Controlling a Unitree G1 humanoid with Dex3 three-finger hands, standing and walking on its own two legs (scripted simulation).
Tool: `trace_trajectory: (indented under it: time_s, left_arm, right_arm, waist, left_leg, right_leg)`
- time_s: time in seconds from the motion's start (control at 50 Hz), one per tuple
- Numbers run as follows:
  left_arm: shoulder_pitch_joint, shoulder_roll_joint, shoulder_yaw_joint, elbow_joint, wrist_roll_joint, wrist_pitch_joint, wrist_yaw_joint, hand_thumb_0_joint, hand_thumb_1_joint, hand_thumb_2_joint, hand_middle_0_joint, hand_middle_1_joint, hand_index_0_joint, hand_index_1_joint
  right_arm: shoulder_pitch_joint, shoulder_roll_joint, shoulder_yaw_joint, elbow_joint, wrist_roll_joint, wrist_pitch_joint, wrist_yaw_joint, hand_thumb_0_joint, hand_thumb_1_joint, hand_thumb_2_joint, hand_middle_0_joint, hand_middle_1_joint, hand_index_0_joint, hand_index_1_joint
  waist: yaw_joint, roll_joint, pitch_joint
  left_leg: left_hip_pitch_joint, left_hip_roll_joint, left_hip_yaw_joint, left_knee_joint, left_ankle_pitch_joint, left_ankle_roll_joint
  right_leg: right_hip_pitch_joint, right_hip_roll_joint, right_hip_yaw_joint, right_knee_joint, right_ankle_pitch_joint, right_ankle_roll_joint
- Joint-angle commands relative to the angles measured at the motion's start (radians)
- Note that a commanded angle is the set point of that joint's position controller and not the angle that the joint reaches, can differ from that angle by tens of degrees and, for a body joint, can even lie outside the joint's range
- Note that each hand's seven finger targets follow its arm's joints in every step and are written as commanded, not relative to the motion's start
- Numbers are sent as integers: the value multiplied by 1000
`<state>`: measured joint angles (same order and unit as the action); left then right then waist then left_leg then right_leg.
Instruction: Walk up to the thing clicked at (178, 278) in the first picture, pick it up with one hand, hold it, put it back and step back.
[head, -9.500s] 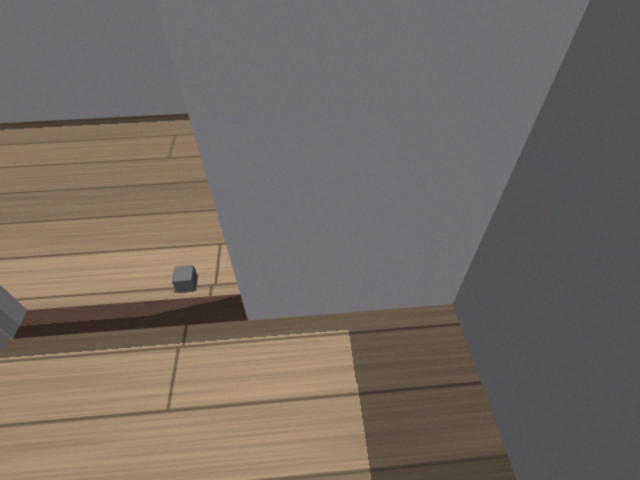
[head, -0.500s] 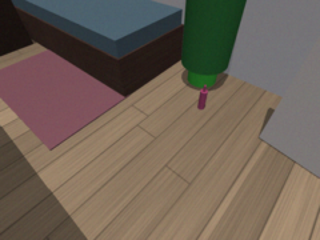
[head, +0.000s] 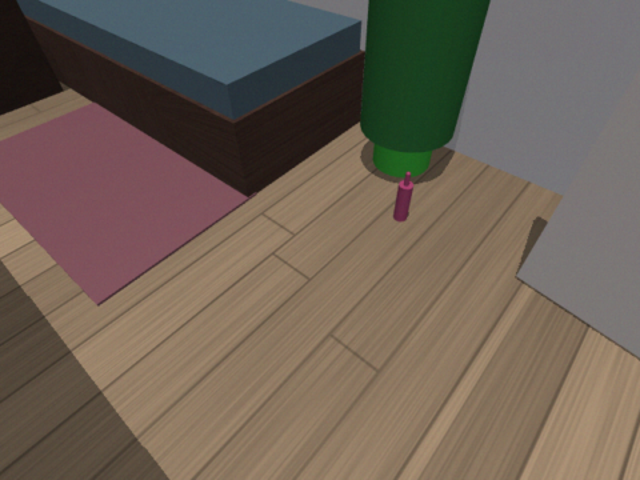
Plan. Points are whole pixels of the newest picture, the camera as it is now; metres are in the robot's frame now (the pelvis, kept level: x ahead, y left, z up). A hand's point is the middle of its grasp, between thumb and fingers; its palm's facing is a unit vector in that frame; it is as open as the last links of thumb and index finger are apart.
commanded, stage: stand
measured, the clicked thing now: out of the picture -0.19 -1.02 -0.75
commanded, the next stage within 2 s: walk up in 1.42 s
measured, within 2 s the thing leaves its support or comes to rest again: neither
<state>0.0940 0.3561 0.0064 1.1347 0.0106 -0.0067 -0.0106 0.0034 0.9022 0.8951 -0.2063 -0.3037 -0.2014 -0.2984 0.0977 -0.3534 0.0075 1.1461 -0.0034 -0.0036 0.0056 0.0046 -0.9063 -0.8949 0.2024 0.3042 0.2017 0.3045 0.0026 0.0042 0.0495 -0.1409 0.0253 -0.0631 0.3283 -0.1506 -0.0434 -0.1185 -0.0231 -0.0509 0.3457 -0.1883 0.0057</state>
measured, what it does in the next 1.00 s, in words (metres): stands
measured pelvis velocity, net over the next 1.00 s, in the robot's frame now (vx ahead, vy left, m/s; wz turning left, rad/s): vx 0.01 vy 0.00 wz -0.01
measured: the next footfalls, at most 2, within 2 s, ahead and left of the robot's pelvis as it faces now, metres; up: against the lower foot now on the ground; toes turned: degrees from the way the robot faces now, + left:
left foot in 1.68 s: +0.15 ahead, +0.17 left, +0.00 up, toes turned +5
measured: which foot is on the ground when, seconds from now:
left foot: down 0.00-1.00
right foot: down 0.00-1.00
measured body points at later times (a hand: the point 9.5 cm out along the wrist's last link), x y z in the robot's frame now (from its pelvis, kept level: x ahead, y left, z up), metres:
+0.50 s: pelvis +0.01 +0.00 +0.00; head +0.02 +0.00 +0.45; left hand +0.08 +0.31 -0.13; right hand +0.08 -0.30 -0.13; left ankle +0.02 +0.15 -0.75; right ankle +0.00 -0.12 -0.75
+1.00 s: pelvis +0.01 +0.00 +0.00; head +0.02 +0.00 +0.45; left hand +0.08 +0.31 -0.13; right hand +0.08 -0.30 -0.13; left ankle +0.02 +0.15 -0.75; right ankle +0.00 -0.12 -0.75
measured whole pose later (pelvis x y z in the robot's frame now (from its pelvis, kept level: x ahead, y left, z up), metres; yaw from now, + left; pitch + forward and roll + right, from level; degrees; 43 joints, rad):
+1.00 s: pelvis +0.01 +0.00 +0.00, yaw +0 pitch -2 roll +0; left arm 0.11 0.36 0.01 1.13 0.01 0.00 -0.01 0.00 0.90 0.90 -0.21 -0.30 -0.20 -0.30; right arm 0.11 -0.35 0.01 1.13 0.00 0.00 0.00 0.00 -0.91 -0.89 0.20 0.30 0.20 0.30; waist 0.01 0.00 0.05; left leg -0.12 0.02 -0.06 0.32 -0.16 -0.04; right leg -0.10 -0.03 -0.04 0.34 -0.20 0.01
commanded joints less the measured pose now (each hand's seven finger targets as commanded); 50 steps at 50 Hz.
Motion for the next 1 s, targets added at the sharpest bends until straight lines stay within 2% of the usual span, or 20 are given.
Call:
trace_trajectory:
  time_s: [0.0, 0.04, 0.06, 0.1, 0.12, 0.24, 0.3, 0.48, 0.54, 0.7, 0.78, 0.86, 0.98]
  left_arm:
    - [-31, 215, 35, -55, -3, -24, 12, 0, 900, 900, -200, -300, -200, -300]
    - [-40, 225, 38, -59, -4, -24, 14, 0, 900, 900, -200, -300, -200, -300]
    - [-37, 219, 36, -58, -3, -25, 13, 0, 900, 900, -200, -300, -200, -300]
    - [-23, 217, 35, -53, -4, -24, 13, 0, 900, 900, -200, -300, -200, -300]
    - [-27, 220, 37, -54, -3, -25, 13, 0, 900, 900, -200, -300, -200, -300]
    - [-24, 219, 38, -56, -6, -21, 12, 0, 900, 900, -200, -300, -200, -300]
    - [-24, 215, 38, -52, -2, -19, 12, 0, 900, 900, -200, -300, -200, -300]
    - [-15, 217, 39, -56, -4, -22, 13, 0, 900, 900, -200, -300, -200, -300]
    - [-23, 216, 40, -57, -4, -19, 14, 0, 900, 900, -200, -300, -200, -300]
    - [-19, 220, 40, -61, -2, -21, 15, 0, 900, 900, -200, -300, -200, -300]
    - [-16, 221, 40, -60, -1, -18, 15, 0, 900, 900, -200, -300, -200, -300]
    - [-16, 218, 40, -65, -2, -20, 14, 0, 900, 900, -200, -300, -200, -300]
    - [-17, 217, 41, -63, -3, -18, 14, 0, 900, 900, -200, -300, -200, -300]
  right_arm:
    - [-55, -214, -34, -52, -3, -25, -11, 0, -900, -900, 200, 300, 200, 300]
    - [-44, -216, -37, -52, -3, -22, -12, 0, -900, -900, 200, 300, 200, 300]
    - [-46, -217, -37, -54, -3, -22, -11, 0, -900, -900, 200, 300, 200, 300]
    - [-46, -216, -36, -53, -2, -21, -11, 0, -900, -900, 200, 300, 200, 300]
    - [-44, -213, -35, -58, -3, -22, -11, 0, -900, -900, 200, 300, 200, 300]
    - [-46, -215, -33, -58, -3, -25, -13, 0, -900, -900, 200, 300, 200, 300]
    - [-40, -217, -32, -55, -3, -22, -12, 0, -900, -900, 200, 300, 200, 300]
    - [-42, -215, -32, -63, -2, -23, -14, 0, -900, -900, 200, 300, 200, 300]
    - [-34, -215, -32, -60, -4, -20, -15, 0, -900, -900, 200, 300, 200, 300]
    - [-34, -218, -33, -64, -3, -23, -16, 0, -900, -900, 200, 300, 200, 300]
    - [-35, -216, -34, -66, -4, -20, -16, 0, -900, -900, 200, 300, 200, 300]
    - [-28, -219, -33, -67, -5, -22, -15, 0, -900, -900, 200, 300, 200, 300]
    - [-29, -220, -34, -68, -4, -23, -16, 0, -900, -900, 200, 300, 200, 300]
  waist:
    - [5, 9, -75]
    - [1, -10, -83]
    - [1, -6, -87]
    - [3, -6, -75]
    - [2, -4, -88]
    - [7, 7, -74]
    - [4, 9, -58]
    - [5, 3, -92]
    - [2, 2, -59]
    - [5, -2, -88]
    - [2, -4, -64]
    - [4, 5, -83]
    - [4, 6, -63]
  left_leg:
    - [12, 93, -62, -37, 125, 47]
    - [5, 91, -61, -38, 119, 47]
    - [7, 93, -59, -31, 141, 50]
    - [5, 91, -60, -35, 109, 50]
    - [6, 92, -58, -31, 139, 50]
    - [10, 95, -62, -43, 138, 46]
    - [-13, 89, -62, -49, 74, 48]
    - [21, 95, -60, -30, 174, 51]
    - [-2, 90, -58, -41, 110, 48]
    - [13, 98, -57, -34, 168, 51]
    - [4, 93, -56, -43, 121, 51]
    - [11, 96, -52, -38, 149, 53]
    - [5, 94, -57, -50, 125, 49]
  right_leg:
    - [12, -113, 94, -78, 68, -16]
    - [31, -116, 97, -81, 65, -17]
    - [37, -116, 93, -75, 96, -16]
    - [28, -114, 92, -83, 66, -15]
    - [45, -117, 92, -75, 99, -17]
    - [30, -113, 92, -74, 75, -21]
    - [27, -111, 89, -85, 28, -17]
    - [47, -116, 89, -67, 132, -19]
    - [27, -113, 91, -80, 62, -19]
    - [55, -117, 92, -66, 132, -19]
    - [34, -112, 89, -76, 82, -19]
    - [49, -116, 94, -68, 113, -20]
    - [34, -111, 93, -74, 77, -20]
